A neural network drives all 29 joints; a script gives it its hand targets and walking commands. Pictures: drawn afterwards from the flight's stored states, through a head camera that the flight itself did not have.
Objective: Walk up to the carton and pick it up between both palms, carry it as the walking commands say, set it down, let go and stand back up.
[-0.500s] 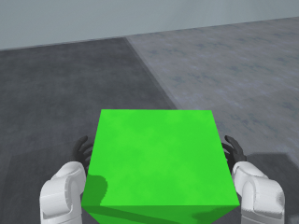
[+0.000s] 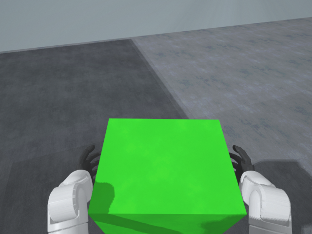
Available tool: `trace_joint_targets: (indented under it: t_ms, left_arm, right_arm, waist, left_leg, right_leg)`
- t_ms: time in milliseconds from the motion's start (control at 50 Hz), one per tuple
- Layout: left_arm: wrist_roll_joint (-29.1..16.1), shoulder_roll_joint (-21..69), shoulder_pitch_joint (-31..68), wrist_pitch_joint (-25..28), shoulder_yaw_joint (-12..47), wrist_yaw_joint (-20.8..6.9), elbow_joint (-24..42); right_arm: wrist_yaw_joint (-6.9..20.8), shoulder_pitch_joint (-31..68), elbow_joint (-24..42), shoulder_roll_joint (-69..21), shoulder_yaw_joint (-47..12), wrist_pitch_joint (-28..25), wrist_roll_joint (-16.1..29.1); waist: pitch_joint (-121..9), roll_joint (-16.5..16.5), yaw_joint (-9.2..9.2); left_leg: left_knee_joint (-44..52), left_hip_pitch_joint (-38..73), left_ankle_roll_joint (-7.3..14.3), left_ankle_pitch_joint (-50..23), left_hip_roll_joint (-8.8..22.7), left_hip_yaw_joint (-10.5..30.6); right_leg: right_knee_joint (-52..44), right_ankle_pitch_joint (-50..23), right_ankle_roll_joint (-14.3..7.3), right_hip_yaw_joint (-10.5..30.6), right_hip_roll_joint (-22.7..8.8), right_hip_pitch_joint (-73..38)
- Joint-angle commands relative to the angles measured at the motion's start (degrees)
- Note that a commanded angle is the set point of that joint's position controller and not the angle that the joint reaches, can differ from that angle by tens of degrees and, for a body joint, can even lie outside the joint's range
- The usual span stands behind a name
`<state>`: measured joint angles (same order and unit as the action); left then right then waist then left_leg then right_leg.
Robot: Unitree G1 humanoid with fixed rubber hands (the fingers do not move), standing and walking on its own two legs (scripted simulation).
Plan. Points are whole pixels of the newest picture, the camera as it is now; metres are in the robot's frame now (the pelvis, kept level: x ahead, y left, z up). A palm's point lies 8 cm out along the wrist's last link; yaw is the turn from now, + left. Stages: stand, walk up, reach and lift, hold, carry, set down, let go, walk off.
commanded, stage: carry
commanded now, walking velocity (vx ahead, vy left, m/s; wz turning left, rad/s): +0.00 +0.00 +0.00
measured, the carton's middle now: (163, 180) +0.26 +0.00 +0.02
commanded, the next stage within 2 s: none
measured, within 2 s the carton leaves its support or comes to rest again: neither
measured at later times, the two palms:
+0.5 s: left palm (88, 174) +0.25 +0.19 +0.06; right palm (241, 175) +0.25 -0.18 +0.07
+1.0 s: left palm (91, 172) +0.26 +0.19 +0.05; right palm (239, 174) +0.26 -0.19 +0.06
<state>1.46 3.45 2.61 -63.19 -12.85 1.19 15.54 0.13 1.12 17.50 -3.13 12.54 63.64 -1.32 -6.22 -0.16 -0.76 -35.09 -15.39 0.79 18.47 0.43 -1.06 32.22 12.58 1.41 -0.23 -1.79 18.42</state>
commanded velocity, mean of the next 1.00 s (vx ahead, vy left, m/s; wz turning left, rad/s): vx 0.00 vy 0.00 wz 0.00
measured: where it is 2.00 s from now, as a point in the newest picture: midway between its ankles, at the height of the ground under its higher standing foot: outside the picture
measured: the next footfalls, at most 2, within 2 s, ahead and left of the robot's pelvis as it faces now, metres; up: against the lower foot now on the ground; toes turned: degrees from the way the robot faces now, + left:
none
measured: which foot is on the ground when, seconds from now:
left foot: down 0.00-1.00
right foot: down 0.00-1.00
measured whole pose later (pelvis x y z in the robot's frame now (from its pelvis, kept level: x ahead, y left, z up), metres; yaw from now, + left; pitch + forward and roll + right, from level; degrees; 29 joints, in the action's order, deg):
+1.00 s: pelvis +0.01 +0.00 +0.00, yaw +0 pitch +0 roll -1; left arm 4.2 3.5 4.7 -50.3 -12.8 -0.9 2.8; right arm 2.3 2.1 6.0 -2.6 12.5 50.7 -4.4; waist -6.1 -0.2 -0.8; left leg -35.1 -16.3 0.8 18.8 0.4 -1.1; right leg 32.2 12.9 1.4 -0.2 -1.8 19.3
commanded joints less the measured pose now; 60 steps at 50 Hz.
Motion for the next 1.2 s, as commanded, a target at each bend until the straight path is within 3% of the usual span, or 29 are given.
trace_joint_targets:
  t_ms: [0, 20, 60, 80, 100, 120, 160, 200, 220, 260, 280, 300, 320, 340, 360, 400, 420, 480, 500, 520, 660, 700, 720, 800, 860, 880, 900, 980, 1180]
  left_arm:
    - [-8.7, 36.6, 30.9, 3.4, 35.4, -6.8, 1.0]
    - [-11.5, 40.4, 31.6, 3.4, 39.8, -6.8, 9.0]
    - [-8.6, 37.4, 30.8, 3.9, 35.6, -7.0, 0.5]
    - [-11.2, 40.4, 32.6, 4.1, 39.4, -7.0, 7.3]
    - [-8.0, 36.1, 31.0, 5.0, 35.4, -7.3, -0.4]
    - [-11.9, 41.2, 33.0, 4.9, 40.7, -7.0, 9.2]
    - [-8.7, 37.5, 30.6, 4.8, 36.3, -7.1, 0.9]
    - [-10.9, 40.1, 32.6, 4.8, 39.2, -7.0, 6.5]
    - [-5.3, 33.4, 30.2, 6.2, 32.2, -7.4, -7.1]
    - [-13.5, 44.4, 32.9, 5.7, 43.0, -7.3, 11.7]
    - [-6.9, 36.2, 29.6, 6.6, 34.4, -7.6, -4.6]
    - [-10.3, 40.6, 32.8, 7.0, 39.2, -7.5, 5.1]
    - [-8.0, 38.4, 31.0, 7.2, 36.3, -7.7, -1.1]
    - [-11.3, 42.3, 33.1, 7.1, 40.4, -7.5, 7.8]
    - [-8.8, 39.5, 31.6, 7.2, 37.5, -7.5, 1.2]
    - [-9.8, 40.4, 31.7, 7.0, 38.6, -7.6, 3.1]
    - [-6.6, 36.5, 30.9, 7.7, 34.4, -7.7, -4.9]
    - [-7.0, 37.5, 30.9, 9.4, 35.1, -8.1, -3.9]
    - [-9.9, 40.6, 32.9, 9.4, 38.8, -7.9, 3.1]
    - [-7.2, 37.7, 32.0, 9.9, 35.7, -8.1, -3.1]
    - [-7.3, 38.3, 33.5, 12.0, 36.4, -8.3, -3.1]
    - [-4.6, 35.6, 31.7, 13.3, 33.5, -8.5, -9.8]
    - [-8.0, 39.2, 34.3, 13.6, 37.5, -8.4, -1.5]
    - [-4.8, 35.0, 33.5, 14.6, 33.8, -8.4, -9.9]
    - [-7.5, 38.3, 33.9, 15.0, 36.8, -8.0, -2.9]
    - [-3.6, 33.4, 30.5, 15.5, 32.5, -8.3, -12.1]
    - [-7.4, 37.5, 32.5, 15.6, 36.6, -8.2, -2.8]
    - [-4.6, 35.2, 30.0, 15.9, 33.4, -8.5, -10.1]
    - [-5.3, 35.1, 31.0, 17.4, 34.8, -8.3, -7.6]
  right_arm:
    - [4.8, 29.9, -0.9, -36.3, -34.3, -3.7, 7.5]
    - [4.9, 31.7, 7.4, -39.9, -38.5, -3.8, 10.6]
    - [5.0, 31.0, -0.1, -36.4, -34.6, -4.4, 7.5]
    - [5.1, 32.0, 5.5, -39.9, -37.9, -4.4, 9.9]
    - [5.2, 30.1, -2.4, -35.4, -33.5, -5.4, 6.5]
    - [5.3, 31.4, 6.8, -40.5, -38.6, -5.2, 10.3]
    - [5.3, 30.3, -0.4, -36.7, -35.0, -5.3, 7.6]
    - [5.3, 31.4, 4.3, -39.5, -37.2, -5.1, 9.5]
    - [5.7, 29.4, -9.1, -32.6, -30.3, -6.6, 4.1]
    - [5.6, 32.7, 11.3, -42.6, -40.7, -6.2, 11.7]
    - [5.8, 30.6, -4.1, -34.7, -32.9, -7.2, 5.9]
    - [6.0, 32.4, 3.9, -39.6, -37.2, -7.4, 9.2]
    - [6.0, 31.0, -1.3, -36.9, -34.6, -7.8, 7.0]
    - [6.1, 32.4, 6.2, -41.7, -39.0, -7.3, 10.4]
    - [6.1, 31.9, 0.9, -38.0, -35.7, -7.6, 8.1]
    - [6.2, 32.4, 3.2, -39.3, -37.1, -7.4, 9.1]
    - [6.2, 30.8, -5.3, -35.1, -32.5, -8.2, 5.5]
    - [6.5, 31.3, -3.6, -36.1, -33.7, -9.7, 6.1]
    - [6.5, 32.4, 2.3, -39.6, -37.0, -9.6, 8.7]
    - [6.7, 31.4, -3.9, -36.5, -33.6, -10.2, 6.3]
    - [6.9, 33.2, -3.4, -36.9, -34.4, -12.2, 6.1]
    - [7.3, 33.5, -8.2, -33.7, -31.5, -13.9, 4.1]
    - [7.2, 34.5, -1.3, -37.8, -35.2, -14.0, 6.9]
    - [7.3, 32.8, -9.9, -33.4, -31.0, -15.1, 3.4]
    - [7.2, 35.3, -1.9, -37.2, -35.2, -15.4, 7.1]
    - [7.5, 30.7, -12.0, -32.0, -30.3, -15.9, 2.8]
    - [7.2, 34.2, -1.6, -36.6, -35.3, -16.1, 6.8]
    - [7.5, 31.9, -8.1, -33.9, -32.3, -16.5, 4.2]
    - [7.5, 32.1, -5.8, -33.7, -32.7, -18.0, 4.5]
  waist:
    - [-11.0, 0.5, 0.75]
    - [-11.1, 0.8, 0.59]
    - [-9.6, 1.4, 0.52]
    - [-9.2, 1.6, 0.56]
    - [-11.3, 1.8, 0.55]
    - [-10.8, 0.8, 0.48]
    - [-10.3, 0.7, 0.47]
    - [-10.5, 1.2, 0.49]
    - [-10.8, 1.5, 0.55]
    - [-11.0, 0.9, 0.31]
    - [-12.0, 1.2, 0.33]
    - [-11.9, 1.3, 0.36]
    - [-11.4, 1.2, 0.43]
    - [-11.1, 0.0, 0.35]
    - [-10.7, 1.1, 0.33]
    - [-10.5, 0.8, 0.34]
    - [-10.7, 0.7, 0.40]
    - [-11.9, -0.3, 0.32]
    - [-11.4, 0.2, 0.29]
    - [-11.1, 1.7, 0.33]
    - [-9.9, 0.6, 0.33]
    - [-9.4, 1.7, 0.26]
    - [-9.6, 0.9, 0.37]
    - [-9.7, 1.7, 0.22]
    - [-10.0, 1.6, 0.23]
    - [-9.9, 2.2, 0.27]
    - [-10.4, -0.3, 0.38]
    - [-10.2, 0.7, 0.29]
    - [-9.7, 1.8, 0.22]
  left_leg:
    - [9.9, -4.8, 0.9, -8.0, 5.9, 6.5]
    - [10.2, -4.5, 1.0, -7.2, 6.0, 6.7]
    - [11.0, -5.4, 1.4, -7.8, 6.2, 7.0]
    - [11.0, -5.6, 1.2, -7.1, 6.3, 6.9]
    - [10.5, -4.4, 1.4, -9.8, 6.6, 7.0]
    - [10.7, -5.1, 1.3, -8.9, 6.3, 7.0]
    - [10.0, -5.2, 1.2, -9.7, 6.3, 6.9]
    - [10.9, -5.0, 1.3, -8.3, 6.3, 7.0]
    - [11.3, -4.4, 1.5, -9.4, 6.6, 7.2]
    - [11.0, -4.4, 1.2, -10.1, 6.6, 6.9]
    - [10.6, -3.2, 1.5, -11.5, 6.6, 6.8]
    - [10.0, -3.5, 1.0, -10.7, 6.3, 6.2]
    - [10.3, -3.5, 1.1, -11.8, 6.4, 6.3]
    - [10.6, -4.4, 1.4, -11.0, 6.6, 7.0]
    - [11.0, -4.3, 1.3, -10.7, 6.7, 6.9]
    - [11.7, -4.9, 1.3, -8.4, 6.8, 7.3]
    - [11.5, -5.0, 1.4, -8.6, 7.0, 7.5]
    - [10.2, -3.8, 1.3, -11.4, 6.5, 6.5]
    - [10.1, -4.0, 1.0, -11.7, 6.3, 6.2]
    - [10.9, -3.9, 0.8, -10.6, 6.4, 6.3]
    - [11.2, -4.4, 1.2, -9.7, 6.7, 6.7]
    - [11.9, -4.9, 1.1, -8.5, 6.9, 6.7]
    - [11.5, -4.2, 1.0, -9.7, 6.9, 6.5]
    - [12.2, -4.3, 1.2, -10.3, 7.2, 7.0]
    - [11.6, -5.0, 1.0, -9.7, 7.0, 7.0]
    - [11.7, -4.3, 1.1, -9.4, 7.0, 6.7]
    - [10.5, -3.6, 0.9, -10.1, 6.9, 6.3]
    - [10.7, -3.9, 0.8, -11.7, 6.8, 6.3]
    - [11.5, -4.1, 1.0, -10.5, 6.8, 6.3]
  right_leg:
    - [-4.7, -2.7, -2.3, 2.7, -6.0, -5.3]
    - [-4.7, -1.3, -2.3, 2.4, -5.9, -4.9]
    - [-4.5, -1.3, -2.3, 2.5, -5.7, -4.7]
    - [-4.6, -0.6, -2.2, 2.3, -5.5, -4.2]
    - [-3.9, -2.4, -2.3, 2.3, -5.6, -5.3]
    - [-4.0, -2.5, -2.3, 2.3, -5.5, -5.2]
    - [-4.5, -3.2, -2.3, 2.6, -5.8, -5.1]
    - [-4.6, -1.9, -2.4, 2.6, -5.5, -5.0]
    - [-3.8, -2.1, -2.3, 2.3, -5.5, -5.1]
    - [-4.0, -2.9, -2.1, 2.1, -5.5, -5.1]
    - [-3.5, -3.7, -2.4, 2.5, -5.7, -5.5]
    - [-3.9, -4.3, -2.4, 2.6, -5.8, -5.4]
    - [-3.6, -4.6, -2.4, 2.3, -5.7, -5.5]
    - [-4.0, -3.7, -2.2, 2.0, -5.5, -5.7]
    - [-3.8, -2.9, -2.0, 1.9, -5.3, -5.5]
    - [-4.1, -1.3, -2.2, 2.3, -5.2, -5.2]
    - [-4.0, -1.6, -2.1, 2.0, -5.3, -5.5]
    - [-3.6, -4.9, -2.1, 2.2, -5.7, -6.2]
    - [-3.7, -5.4, -2.1, 2.4, -5.7, -5.7]
    - [-3.8, -3.7, -2.2, 2.4, -5.6, -5.3]
    - [-4.5, -3.0, -1.9, 2.4, -5.6, -5.3]
    - [-4.0, -1.5, -2.0, 2.4, -5.6, -4.7]
    - [-4.0, -2.4, -2.0, 2.4, -5.7, -4.5]
    - [-3.7, -2.1, -1.9, 2.3, -5.6, -4.9]
    - [-3.9, -2.2, -1.7, 2.2, -5.5, -5.3]
    - [-4.0, -2.5, -1.7, 2.2, -5.5, -4.9]
    - [-4.6, -3.4, -1.6, 2.3, -5.7, -4.8]
    - [-4.2, -4.7, -2.1, 2.5, -5.9, -5.3]
    - [-4.2, -3.4, -1.7, 2.4, -5.7, -4.9]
